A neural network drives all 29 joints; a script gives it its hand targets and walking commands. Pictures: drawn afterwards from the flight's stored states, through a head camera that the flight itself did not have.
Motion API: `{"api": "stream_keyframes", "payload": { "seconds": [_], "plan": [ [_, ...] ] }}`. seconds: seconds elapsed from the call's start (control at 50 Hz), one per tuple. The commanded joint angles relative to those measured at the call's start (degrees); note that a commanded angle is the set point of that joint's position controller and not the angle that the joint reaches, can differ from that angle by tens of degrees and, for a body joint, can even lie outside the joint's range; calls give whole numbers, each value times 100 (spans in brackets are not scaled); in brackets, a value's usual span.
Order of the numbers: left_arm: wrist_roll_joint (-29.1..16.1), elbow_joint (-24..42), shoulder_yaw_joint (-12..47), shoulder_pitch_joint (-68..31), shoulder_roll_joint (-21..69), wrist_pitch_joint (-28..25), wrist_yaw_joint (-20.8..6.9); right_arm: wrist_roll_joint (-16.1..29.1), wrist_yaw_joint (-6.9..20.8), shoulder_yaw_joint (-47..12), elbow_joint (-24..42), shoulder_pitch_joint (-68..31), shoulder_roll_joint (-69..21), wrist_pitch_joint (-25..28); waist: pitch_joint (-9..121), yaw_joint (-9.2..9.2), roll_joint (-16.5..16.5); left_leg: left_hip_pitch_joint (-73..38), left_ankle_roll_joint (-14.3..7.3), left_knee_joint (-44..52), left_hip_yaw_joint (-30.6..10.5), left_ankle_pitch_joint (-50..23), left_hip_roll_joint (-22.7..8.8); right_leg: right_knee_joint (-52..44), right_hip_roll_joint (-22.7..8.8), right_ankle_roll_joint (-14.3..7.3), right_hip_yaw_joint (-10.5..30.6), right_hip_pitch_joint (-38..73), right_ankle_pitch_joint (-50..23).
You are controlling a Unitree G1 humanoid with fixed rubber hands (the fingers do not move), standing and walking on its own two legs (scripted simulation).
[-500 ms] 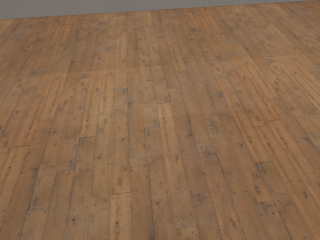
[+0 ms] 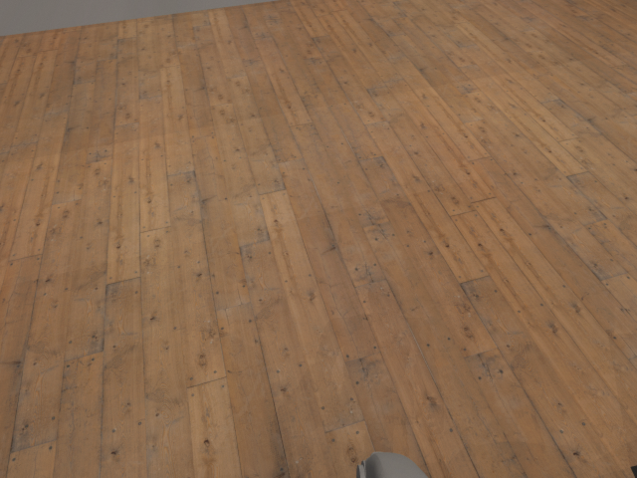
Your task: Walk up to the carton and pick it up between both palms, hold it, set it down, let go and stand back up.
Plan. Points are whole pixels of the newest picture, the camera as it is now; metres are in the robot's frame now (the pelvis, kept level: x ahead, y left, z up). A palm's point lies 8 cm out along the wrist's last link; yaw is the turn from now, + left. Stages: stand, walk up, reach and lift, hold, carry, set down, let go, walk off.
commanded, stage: walk up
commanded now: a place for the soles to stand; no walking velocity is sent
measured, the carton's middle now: out of the picture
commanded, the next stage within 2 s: none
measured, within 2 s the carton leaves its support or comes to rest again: neither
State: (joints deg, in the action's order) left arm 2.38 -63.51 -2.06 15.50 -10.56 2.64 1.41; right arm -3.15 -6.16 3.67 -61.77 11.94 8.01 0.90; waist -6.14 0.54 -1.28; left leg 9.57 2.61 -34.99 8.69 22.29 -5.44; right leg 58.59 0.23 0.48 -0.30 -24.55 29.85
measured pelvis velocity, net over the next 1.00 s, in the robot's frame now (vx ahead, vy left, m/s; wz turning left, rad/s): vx -0.09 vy -0.20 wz -1.12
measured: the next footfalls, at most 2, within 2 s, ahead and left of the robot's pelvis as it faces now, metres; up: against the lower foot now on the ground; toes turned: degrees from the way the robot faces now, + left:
right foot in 0.12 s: +0.08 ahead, -0.16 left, +0.00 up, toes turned -12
left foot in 0.32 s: +0.07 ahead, +0.04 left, +0.00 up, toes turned -20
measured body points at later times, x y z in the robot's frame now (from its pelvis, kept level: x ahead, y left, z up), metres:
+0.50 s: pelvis -0.04 -0.08 +0.00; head -0.04 -0.09 +0.45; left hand +0.20 +0.10 -0.11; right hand -0.14 -0.35 -0.13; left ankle +0.03 +0.05 -0.72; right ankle -0.07 -0.21 -0.66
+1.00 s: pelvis -0.09 -0.20 -0.01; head -0.09 -0.22 +0.44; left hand +0.19 -0.19 -0.13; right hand -0.28 -0.36 -0.14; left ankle +0.05 -0.18 -0.72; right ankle -0.14 -0.28 -0.69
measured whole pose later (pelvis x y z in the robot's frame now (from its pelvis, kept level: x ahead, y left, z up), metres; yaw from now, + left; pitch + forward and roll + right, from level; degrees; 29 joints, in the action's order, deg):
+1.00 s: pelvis -0.09 -0.20 -0.01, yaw -64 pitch -3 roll +2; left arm 2.0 -46.3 -3.6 9.8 -12.0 5.3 -4.8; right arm -2.7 -4.0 1.5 -43.1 21.6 11.1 3.1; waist -4.2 0.2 -0.5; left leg 18.2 0.1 -38.9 7.0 17.0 -2.4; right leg 57.9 4.9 0.8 4.7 -28.4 26.0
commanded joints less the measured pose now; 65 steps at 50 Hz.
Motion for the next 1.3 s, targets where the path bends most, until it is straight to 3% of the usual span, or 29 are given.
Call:
{"api": "stream_keyframes", "payload": {
  "seconds": [0.0, 0.04, 0.1, 0.12, 0.14, 0.22, 0.3, 0.32, 0.34, 0.36, 0.4, 0.48, 0.54, 0.6, 0.64, 0.66, 0.68, 0.74, 0.82, 0.9, 0.92, 0.96, 1.04, 1.12, 1.2, 1.22, 1.24, 1.26, 1.28],
  "plan": [
    [161, 750, -237, -257, -798, 97, -134, -111, -115, 256, 562, -366, 1449, 106, -59, 86, 1174, 200, -1779, 1079, -958, -3578, -2322, 239, -1021, 116, 575, -529, 235],
    [55, 845, -250, -11, -819, 158, -363, -146, 18, 209, 608, -597, 1525, 81, 8, 281, 1637, 554, -1434, 810, -324, -2765, -2048, -498, -801, 74, 136, 405, -351],
    [-17, 587, -406, 930, -1147, 103, -568, -242, 125, 137, 809, -883, 1562, -131, 273, 736, 433, 1776, -879, -910, 597, -364, -1191, -1767, -286, -114, 31, 2165, -1404],
    [-19, 791, -570, 884, -1686, 66, -506, -126, 202, -18, 1115, -1028, 1052, -262, 237, 906, -1804, 2386, -542, -2413, 688, 2168, 33, -3173, -501, -590, 1392, 1558, -1278],
    [-30, 880, -542, 929, -2067, 70, -366, 14, 255, -43, 1457, -782, 935, -370, 328, 600, -2728, 2620, -491, -3480, -177, 2872, 763, -4528, -1543, -1569, 4135, 1269, -1943],
    [108, 1719, -408, -841, -1924, 156, -237, 132, 179, -66, 1166, 114, 1412, -51, 659, -283, -1405, 1554, -771, -2863, -1085, 1067, 192, -4010, -1112, -1518, 3083, 355, -1280],
    [61, 1980, -366, -723, -1466, 162, -394, 344, 177, -48, 1023, 969, 1156, -63, 1278, -438, -1172, -478, -691, 112, -787, -118, 642, -3707, -479, -950, 2789, -52, -1746],
    [-10, 2133, -437, -830, -1525, 199, -395, 296, 148, 60, 957, 1367, 1472, -20, 1321, -677, -351, -1454, -803, 1222, -1082, -353, 302, -3112, 93, -290, 2015, -1027, -957],
    [-102, 2267, -448, -1139, -1530, 209, -415, 186, 115, 297, 1056, 1246, 2285, 3, 1144, -831, 1964, -1106, -1407, 2650, -3495, 1495, -1745, -855, 915, 67, 677, -1590, 186],
    [52, 2250, -376, -946, -1442, 185, -422, 116, 16, 280, 1305, 645, 2242, 13, 336, -418, 1754, -292, -1823, 2895, -4019, 1533, -2850, 467, 56, 159, 748, -1939, 258],
    [10, 1919, -435, -277, -1428, 61, -510, 47, -12, 141, 1432, -297, 1806, 171, -257, 331, 830, 429, -1597, 2422, -2488, 23, -2431, 1433, -580, 392, 1316, -1498, -499],
    [-183, 1812, -443, -658, -1150, 30, -694, 3, 185, 72, 1620, -155, 1373, 322, -157, 93, 1211, -243, -1266, 1748, -352, -1515, -1425, 190, -606, 541, 601, -1101, -894],
    [-213, 2250, -327, -1562, -1021, 62, -843, -42, 162, 335, 1501, 684, 1944, 260, -273, -338, 1434, -354, -1171, 1878, -134, -1460, -1942, -798, -761, 405, 45, -893, -564],
    [-204, 2040, -397, -717, -1167, -24, -774, -125, 243, 337, 1563, 448, 2269, 68, -82, 86, 1505, 584, -925, 1115, 512, -919, -1781, -1709, -458, 238, -681, 930, -788],
    [-103, 1683, -561, 400, -1746, -134, -596, -107, 341, 125, 1837, 273, 1664, 7, 408, 868, -574, 1759, -457, -1419, 1091, -385, -798, -2925, -271, -147, 73, 2261, -1515],
    [-106, 1768, -686, 931, -2501, -157, -523, -23, 414, 115, 2227, -61, 1406, -79, 756, 1054, -2078, 3199, -208, -2901, 656, 2314, 225, -4055, -1266, -730, 2655, 2665, -1551],
    [-266, 1713, -728, 700, -2678, -79, -469, 167, 461, 88, 2454, 95, 1382, -127, 849, 860, -2035, 3203, -240, -3135, -354, 2522, 71, -4273, -1500, -1344, 3135, 2533, -1205],
    [-129, 2074, -458, -406, -1921, 77, -326, 103, 410, 23, 2179, 1008, 1260, 85, 827, 249, -1302, 2604, -507, -2952, -922, 1321, -44, -4178, -1449, -1336, 3019, 1960, 70],
    [-81, 2301, -403, -912, -1479, -20, -443, 183, 338, -12, 2140, 1269, 1111, 88, 707, -13, -1113, 1256, -596, -1445, -990, 899, 151, -3856, -1153, -1311, 2713, 652, -1512],
    [-23, 2583, -291, -1491, -852, 35, -524, 206, 316, 199, 1900, 2431, 1319, 247, 944, -601, -229, -1421, -653, 674, -889, -1043, 347, -2782, -77, -533, 1627, -1636, 477],
    [-146, 2746, -344, -1400, -847, 63, -609, 77, 248, 306, 2013, 2806, 1934, 267, 1352, -798, 1433, -1374, -1127, 2197, -3246, 1859, -1694, -721, 614, -148, 605, -1960, 870],
    [1, 2605, -399, -1617, -1068, 110, -629, -50, -11, 283, 2211, 1649, 1822, 335, -157, -289, 376, 348, -1711, 2961, -4555, 2407, -2959, 985, -422, 102, 1204, -2074, -76],
    [-36, 2303, -482, -1141, -907, 44, -643, -58, 137, 197, 2398, 683, 1438, 458, -337, -109, 1061, 177, -1219, 2503, -1545, 1019, -1979, 678, -703, 507, 687, -1723, -448],
    [-166, 2315, -282, -1280, -490, -82, -876, -311, 225, 285, 2013, 884, 1618, 519, -196, -346, 1206, 36, -1223, 1935, -295, 320, -1745, -1131, -695, 288, -189, -852, -1041],
    [55, 2059, -338, -120, -902, -251, -728, -217, 332, 276, 2025, 497, 1854, 316, 350, 179, 680, 987, -960, 509, 662, 647, -1544, -1919, -199, 105, -702, 1324, -1195],
    [67, 2013, -392, 44, -1173, -273, -691, -181, 386, 187, 2094, 481, 1659, 229, 440, 321, 165, 1259, -917, -362, 634, 650, -1545, -2162, -144, -16, -520, 1627, -1034],
    [-108, 2048, -483, 535, -1580, -287, -563, -157, 506, 197, 2244, 342, 1532, 150, 530, 632, -1012, 2165, -383, -2010, 1131, 1334, -378, -3155, -730, -399, 1097, 2028, -759],
    [-209, 1931, -630, 1046, -2037, -221, -462, -125, 574, 109, 2693, 252, 1281, 102, 948, 763, -2148, 2951, -377, -3257, 2, 2474, 51, -4060, -1373, -999, 3362, 2495, 432],
    [-186, 2076, -591, 962, -2028, -164, -384, -39, 620, -1, 2705, 197, 1077, 133, 1028, 659, -1304, 3246, -564, -3509, -703, 2239, -121, -4390, -1877, -1400, 4157, 2307, 1204]
  ]
}}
